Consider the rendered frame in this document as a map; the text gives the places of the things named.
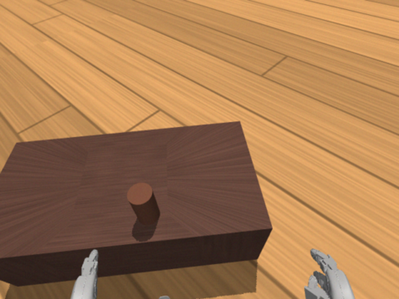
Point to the left robot hand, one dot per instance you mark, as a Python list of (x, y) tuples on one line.
[(85, 287)]

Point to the right robot hand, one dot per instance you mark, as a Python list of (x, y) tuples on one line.
[(334, 284)]

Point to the can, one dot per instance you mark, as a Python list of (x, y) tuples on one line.
[(143, 202)]

